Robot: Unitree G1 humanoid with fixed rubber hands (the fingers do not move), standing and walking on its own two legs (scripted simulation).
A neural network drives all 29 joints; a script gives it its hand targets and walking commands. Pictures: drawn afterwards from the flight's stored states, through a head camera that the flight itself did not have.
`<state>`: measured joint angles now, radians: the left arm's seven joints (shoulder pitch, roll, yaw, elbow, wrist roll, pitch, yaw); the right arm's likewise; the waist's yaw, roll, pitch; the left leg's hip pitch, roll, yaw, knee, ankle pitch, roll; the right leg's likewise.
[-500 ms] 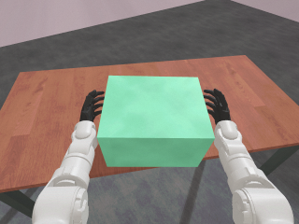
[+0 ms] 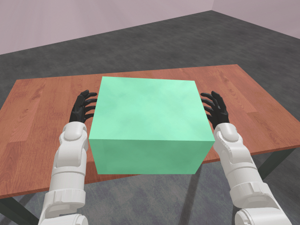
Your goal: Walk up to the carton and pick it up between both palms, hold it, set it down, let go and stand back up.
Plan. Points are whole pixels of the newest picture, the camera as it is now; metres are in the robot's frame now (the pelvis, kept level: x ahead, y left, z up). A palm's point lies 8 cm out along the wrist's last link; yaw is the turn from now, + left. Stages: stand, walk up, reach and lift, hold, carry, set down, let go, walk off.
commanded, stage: reach and lift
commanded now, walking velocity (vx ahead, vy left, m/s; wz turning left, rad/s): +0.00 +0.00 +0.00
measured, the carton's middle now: (148, 125) +0.39 +0.01 +0.07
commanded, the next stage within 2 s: hold in 1.06 s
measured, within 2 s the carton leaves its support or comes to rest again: neither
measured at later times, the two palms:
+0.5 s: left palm (75, 113) +0.35 +0.20 +0.16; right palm (223, 115) +0.35 -0.17 +0.15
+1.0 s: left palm (74, 109) +0.35 +0.20 +0.17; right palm (226, 110) +0.35 -0.18 +0.17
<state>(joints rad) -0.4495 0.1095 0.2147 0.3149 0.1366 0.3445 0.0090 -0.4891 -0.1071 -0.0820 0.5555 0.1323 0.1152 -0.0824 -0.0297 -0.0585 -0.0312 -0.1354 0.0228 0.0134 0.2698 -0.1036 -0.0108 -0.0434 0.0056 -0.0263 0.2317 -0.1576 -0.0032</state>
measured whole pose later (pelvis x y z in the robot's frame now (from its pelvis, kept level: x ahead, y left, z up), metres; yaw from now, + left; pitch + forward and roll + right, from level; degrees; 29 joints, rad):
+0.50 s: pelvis -0.01 +0.00 +0.00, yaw +0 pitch -4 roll +0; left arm -0.49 0.10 0.26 0.22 0.20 0.50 -0.05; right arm -0.55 -0.10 -0.10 0.53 0.13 0.24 -0.08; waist -0.05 -0.06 -0.02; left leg -0.10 0.02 0.01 0.27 -0.10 -0.01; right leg -0.02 0.00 -0.03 0.25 -0.16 0.00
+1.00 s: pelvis +0.00 +0.00 +0.00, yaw +0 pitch -5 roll +0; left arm -0.49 0.10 0.27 0.13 0.21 0.59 -0.06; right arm -0.56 -0.13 -0.05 0.47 0.19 0.31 -0.10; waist -0.07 -0.06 -0.03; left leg -0.08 0.02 0.01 0.28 -0.12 -0.01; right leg 0.01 0.00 -0.03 0.24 -0.17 0.00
